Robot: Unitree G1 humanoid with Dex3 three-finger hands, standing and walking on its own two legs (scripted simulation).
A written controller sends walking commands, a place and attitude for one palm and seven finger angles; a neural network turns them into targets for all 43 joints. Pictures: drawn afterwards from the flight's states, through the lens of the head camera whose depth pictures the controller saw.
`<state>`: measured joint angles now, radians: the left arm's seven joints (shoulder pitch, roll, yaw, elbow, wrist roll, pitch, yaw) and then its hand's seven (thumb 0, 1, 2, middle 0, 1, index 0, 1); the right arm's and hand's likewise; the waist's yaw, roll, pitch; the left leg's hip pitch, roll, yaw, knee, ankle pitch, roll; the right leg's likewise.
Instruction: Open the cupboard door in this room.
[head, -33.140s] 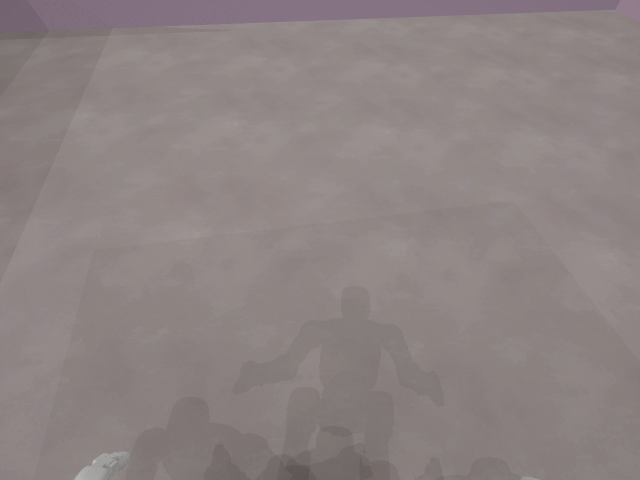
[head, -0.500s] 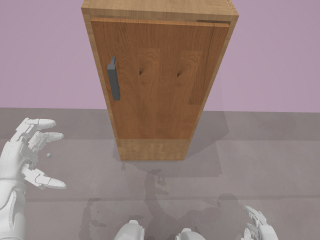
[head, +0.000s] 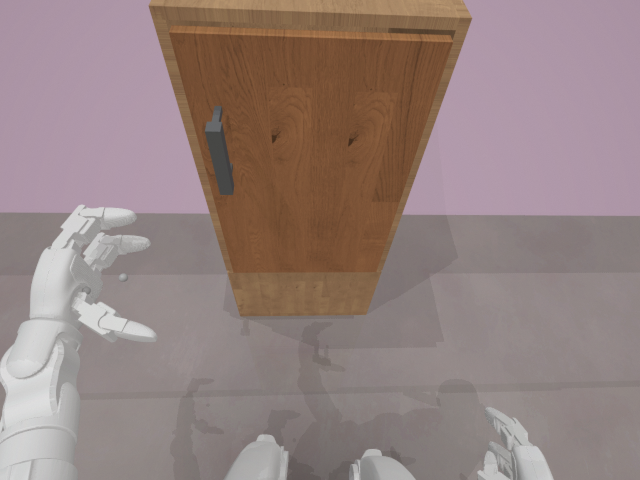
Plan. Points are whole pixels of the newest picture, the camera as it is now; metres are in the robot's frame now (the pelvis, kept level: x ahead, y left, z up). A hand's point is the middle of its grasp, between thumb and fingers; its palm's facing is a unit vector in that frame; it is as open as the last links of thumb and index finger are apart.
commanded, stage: move the hooked fingers beside the handle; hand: left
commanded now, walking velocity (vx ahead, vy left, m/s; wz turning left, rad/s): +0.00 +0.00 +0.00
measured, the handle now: (222, 152) +0.57 +0.18 +0.04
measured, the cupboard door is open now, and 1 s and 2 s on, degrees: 0 0 0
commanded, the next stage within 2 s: none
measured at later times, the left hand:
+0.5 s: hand (137, 239) +0.39 +0.26 +0.05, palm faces +0.08 -1.00 +0.00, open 14.0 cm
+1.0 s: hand (163, 197) +0.47 +0.25 +0.04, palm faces +0.08 -1.00 +0.00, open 14.0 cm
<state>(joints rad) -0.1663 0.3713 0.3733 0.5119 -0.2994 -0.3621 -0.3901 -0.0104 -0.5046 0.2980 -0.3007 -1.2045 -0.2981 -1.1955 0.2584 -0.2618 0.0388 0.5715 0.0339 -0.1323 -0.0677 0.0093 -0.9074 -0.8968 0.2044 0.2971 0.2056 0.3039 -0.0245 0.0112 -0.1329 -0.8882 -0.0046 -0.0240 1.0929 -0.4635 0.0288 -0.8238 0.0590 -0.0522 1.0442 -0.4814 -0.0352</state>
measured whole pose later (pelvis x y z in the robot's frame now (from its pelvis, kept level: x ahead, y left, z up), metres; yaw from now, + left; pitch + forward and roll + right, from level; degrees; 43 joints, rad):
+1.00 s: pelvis +0.00 +0.01 -0.02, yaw -2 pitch +22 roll -4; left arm -0.71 0.52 0.45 1.07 -0.15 -0.42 -0.30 -0.01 -0.50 0.30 -0.30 -1.20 -0.30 -1.20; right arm 0.34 -0.27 0.04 0.63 0.01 0.02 -0.03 0.00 -0.91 -0.90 0.20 0.30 0.21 0.30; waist -0.13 0.01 -0.13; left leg -1.06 0.01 -0.01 1.17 -0.49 0.05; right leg -0.99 0.07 -0.04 1.10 -0.49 -0.02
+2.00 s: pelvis +0.01 +0.02 -0.02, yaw -2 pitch +24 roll -5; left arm -0.81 0.55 0.46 1.13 -0.10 -0.45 -0.25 -0.01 -0.50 0.30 -0.30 -1.20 -0.30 -1.20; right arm 0.33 -0.27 0.05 0.61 -0.02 0.07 -0.01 0.00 -0.91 -0.90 0.20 0.30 0.21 0.30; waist -0.16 0.01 -0.13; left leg -1.12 0.01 -0.02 1.19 -0.50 0.05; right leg -1.04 0.08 -0.05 1.11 -0.49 -0.01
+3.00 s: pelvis +0.01 +0.00 -0.02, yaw -2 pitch +23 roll -3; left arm -0.80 0.44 0.38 1.13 -0.10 -0.47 -0.16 -0.01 -0.50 0.30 -0.30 -1.20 -0.30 -1.20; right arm 0.35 -0.26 0.03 0.62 -0.01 0.09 0.01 0.00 -0.91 -0.90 0.20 0.30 0.20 0.30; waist -0.15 0.02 -0.15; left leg -1.09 0.02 -0.02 1.18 -0.50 0.03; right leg -1.02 0.08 -0.05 1.12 -0.50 -0.03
